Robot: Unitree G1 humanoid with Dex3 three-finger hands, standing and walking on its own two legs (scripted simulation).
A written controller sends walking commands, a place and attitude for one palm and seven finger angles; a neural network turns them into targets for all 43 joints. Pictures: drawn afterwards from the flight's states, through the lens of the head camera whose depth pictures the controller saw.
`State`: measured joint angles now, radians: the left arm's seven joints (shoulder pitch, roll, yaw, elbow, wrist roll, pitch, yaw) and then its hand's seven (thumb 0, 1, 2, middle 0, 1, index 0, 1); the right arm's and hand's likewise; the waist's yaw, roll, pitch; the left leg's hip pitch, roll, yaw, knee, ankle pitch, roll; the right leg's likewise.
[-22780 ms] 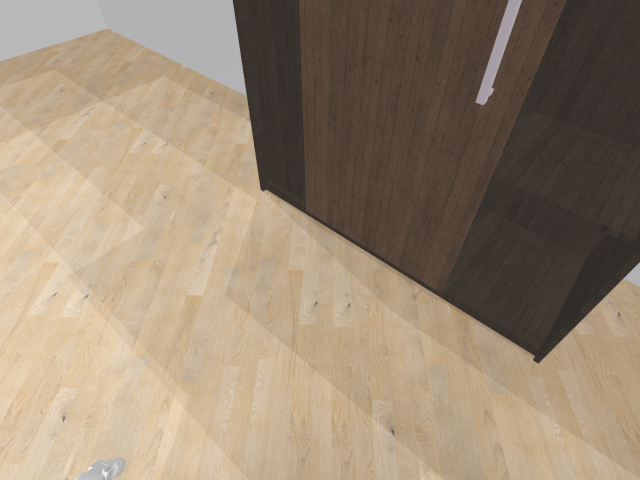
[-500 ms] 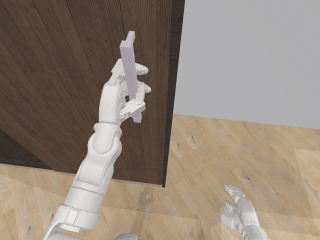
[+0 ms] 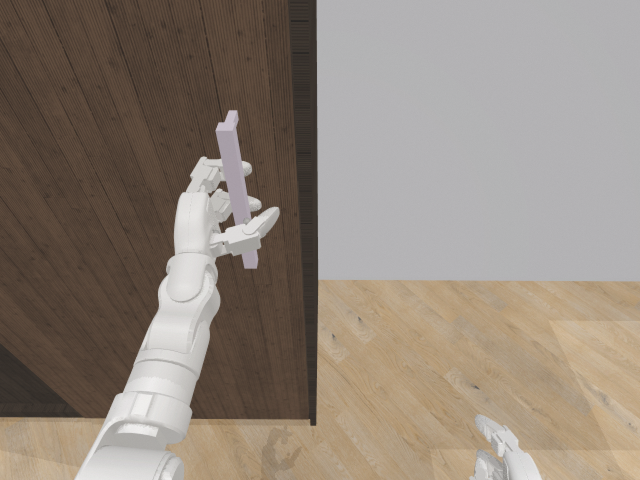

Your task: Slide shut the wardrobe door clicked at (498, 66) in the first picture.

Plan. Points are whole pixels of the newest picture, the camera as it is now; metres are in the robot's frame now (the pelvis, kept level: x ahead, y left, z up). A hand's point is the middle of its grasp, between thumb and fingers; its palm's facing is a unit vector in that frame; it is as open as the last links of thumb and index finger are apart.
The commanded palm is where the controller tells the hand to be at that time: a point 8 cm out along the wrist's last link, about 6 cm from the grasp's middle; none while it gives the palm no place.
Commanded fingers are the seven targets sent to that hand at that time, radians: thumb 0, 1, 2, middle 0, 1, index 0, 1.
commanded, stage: loosen the grip on the handle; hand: left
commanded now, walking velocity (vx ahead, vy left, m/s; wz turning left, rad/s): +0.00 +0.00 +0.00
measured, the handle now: (242, 197) +0.44 +0.12 +0.15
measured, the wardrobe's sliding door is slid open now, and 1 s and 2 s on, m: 0.00 0.00 0.00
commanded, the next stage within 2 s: slip the hand off the handle in 0.36 s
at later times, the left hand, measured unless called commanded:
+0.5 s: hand (245, 228) +0.38 +0.11 +0.14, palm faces +0.02 -1.00 -0.05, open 14.7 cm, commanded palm +0.36 +0.17 +0.14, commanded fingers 0.00 -0.55 0.20 -0.25 -1.15 -0.25 -1.15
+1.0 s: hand (185, 233) +0.38 +0.18 +0.14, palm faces +0.08 -0.99 -0.08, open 14.7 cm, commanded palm +0.36 +0.23 +0.14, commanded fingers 0.00 -0.55 0.20 -0.25 -1.15 -0.25 -1.15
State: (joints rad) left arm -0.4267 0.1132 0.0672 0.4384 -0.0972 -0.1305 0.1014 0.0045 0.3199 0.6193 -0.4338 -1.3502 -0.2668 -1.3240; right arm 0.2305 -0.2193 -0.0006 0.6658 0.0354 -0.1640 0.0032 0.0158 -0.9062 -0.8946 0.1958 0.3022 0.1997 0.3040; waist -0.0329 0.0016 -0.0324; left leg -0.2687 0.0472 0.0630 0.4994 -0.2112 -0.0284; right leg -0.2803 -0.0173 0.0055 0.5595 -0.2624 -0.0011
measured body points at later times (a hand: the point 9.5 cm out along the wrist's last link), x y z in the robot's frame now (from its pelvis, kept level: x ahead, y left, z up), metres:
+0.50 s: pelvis +0.02 +0.01 +0.00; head +0.02 +0.00 +0.45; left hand +0.38 +0.16 +0.15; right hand +0.14 -0.23 -0.11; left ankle +0.03 +0.14 -0.73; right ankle +0.02 -0.12 -0.73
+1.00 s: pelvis +0.03 +0.01 -0.01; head +0.04 +0.00 +0.44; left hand +0.37 +0.24 +0.14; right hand +0.19 -0.23 -0.10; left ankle +0.03 +0.14 -0.73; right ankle +0.02 -0.12 -0.73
